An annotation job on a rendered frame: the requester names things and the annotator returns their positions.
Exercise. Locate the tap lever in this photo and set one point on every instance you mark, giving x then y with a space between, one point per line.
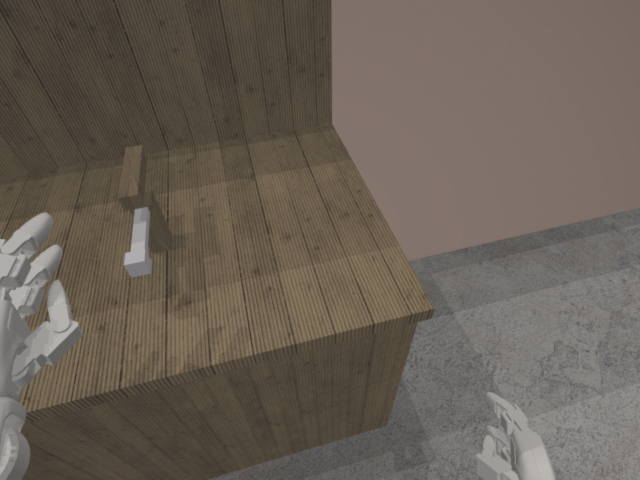
137 262

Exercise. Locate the robot left forearm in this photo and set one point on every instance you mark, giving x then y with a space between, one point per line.
14 447

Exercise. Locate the counter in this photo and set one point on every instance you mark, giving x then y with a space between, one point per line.
280 309

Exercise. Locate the robot left hand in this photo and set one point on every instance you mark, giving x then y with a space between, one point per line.
21 294

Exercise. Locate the robot right hand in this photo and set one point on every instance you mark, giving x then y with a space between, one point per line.
523 457

